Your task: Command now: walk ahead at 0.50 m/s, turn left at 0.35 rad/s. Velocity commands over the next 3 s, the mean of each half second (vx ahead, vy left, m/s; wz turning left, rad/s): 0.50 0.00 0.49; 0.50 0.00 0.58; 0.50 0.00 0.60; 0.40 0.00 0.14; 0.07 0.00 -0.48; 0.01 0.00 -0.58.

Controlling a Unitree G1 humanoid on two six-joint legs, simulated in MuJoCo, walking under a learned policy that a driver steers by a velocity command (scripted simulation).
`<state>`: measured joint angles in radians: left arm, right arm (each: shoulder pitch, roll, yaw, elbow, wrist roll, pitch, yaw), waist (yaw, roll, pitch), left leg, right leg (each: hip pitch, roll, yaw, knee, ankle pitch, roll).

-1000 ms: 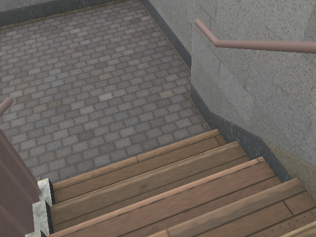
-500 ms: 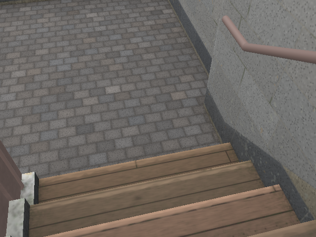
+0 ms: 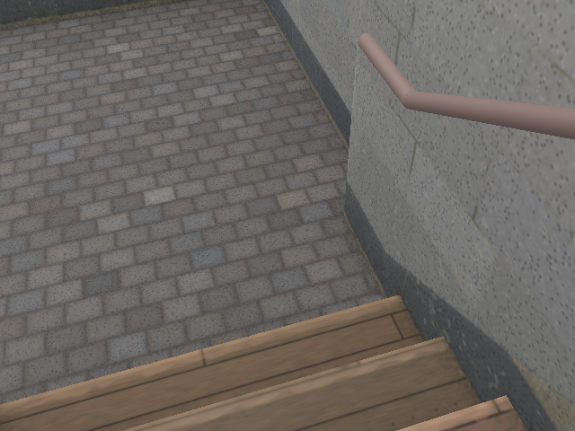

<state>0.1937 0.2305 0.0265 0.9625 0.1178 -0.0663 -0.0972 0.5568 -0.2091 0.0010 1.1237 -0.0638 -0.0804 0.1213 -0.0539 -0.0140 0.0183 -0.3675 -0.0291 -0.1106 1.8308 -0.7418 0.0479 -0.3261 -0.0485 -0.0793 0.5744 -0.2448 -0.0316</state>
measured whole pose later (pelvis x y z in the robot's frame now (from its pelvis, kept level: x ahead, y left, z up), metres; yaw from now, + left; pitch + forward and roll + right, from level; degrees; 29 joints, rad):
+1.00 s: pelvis +0.57 +0.04 -0.36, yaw +34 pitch +1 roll +0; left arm 0.38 0.28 0.03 0.96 0.10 -0.08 -0.10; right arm 0.42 -0.27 -0.01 0.91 -0.04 -0.08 0.09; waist 0.00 0.00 -0.03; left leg -0.80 -0.03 -0.11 2.08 -0.52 0.04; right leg -0.37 -0.03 -0.10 0.76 -0.40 -0.04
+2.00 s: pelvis +0.89 +0.43 -0.55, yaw +55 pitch +1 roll -3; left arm 0.52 0.21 0.01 0.95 0.04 -0.12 -0.05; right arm 0.08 -0.20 0.03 0.73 -0.06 -0.07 0.07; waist 0.09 0.03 -0.02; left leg -0.73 0.06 -0.03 1.04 -0.12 -0.05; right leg -0.26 0.13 0.04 0.85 -0.60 -0.08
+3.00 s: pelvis +1.07 +0.48 -0.68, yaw +18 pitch +0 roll +2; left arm 0.26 0.20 0.03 0.65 0.00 0.11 0.10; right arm -0.16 -0.15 -0.03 0.55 0.01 0.03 -0.02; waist 0.11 0.05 0.04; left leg -0.64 -0.06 -0.13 0.91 -0.14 -0.08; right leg -0.33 0.14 0.23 0.59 -0.24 -0.06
